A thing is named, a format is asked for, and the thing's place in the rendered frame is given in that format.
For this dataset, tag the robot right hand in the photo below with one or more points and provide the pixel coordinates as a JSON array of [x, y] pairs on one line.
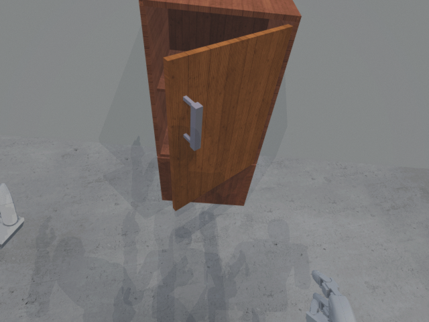
[[336, 309]]

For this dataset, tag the handle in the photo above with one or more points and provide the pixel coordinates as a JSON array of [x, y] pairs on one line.
[[196, 110]]

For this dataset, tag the cupboard door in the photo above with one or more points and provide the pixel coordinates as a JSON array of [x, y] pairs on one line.
[[234, 81]]

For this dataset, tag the robot left hand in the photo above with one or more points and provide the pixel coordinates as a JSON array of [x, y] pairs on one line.
[[10, 223]]

